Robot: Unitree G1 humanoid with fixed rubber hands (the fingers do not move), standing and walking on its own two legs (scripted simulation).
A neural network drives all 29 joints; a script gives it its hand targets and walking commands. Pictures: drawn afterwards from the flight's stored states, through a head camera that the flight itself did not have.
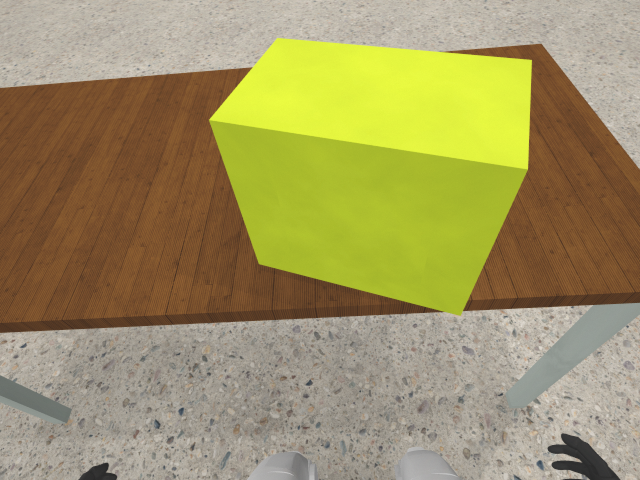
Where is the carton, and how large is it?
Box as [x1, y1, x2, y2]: [209, 38, 531, 315]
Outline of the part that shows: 277,38 209,119 258,262 260,264 460,315 527,170 531,60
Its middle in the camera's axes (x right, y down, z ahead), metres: +0.07 -0.08 +0.51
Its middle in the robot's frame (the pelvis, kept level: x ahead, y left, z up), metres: +0.46 -0.03 +0.11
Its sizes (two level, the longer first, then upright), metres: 0.304 0.182 0.263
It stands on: a table, 0.70 m high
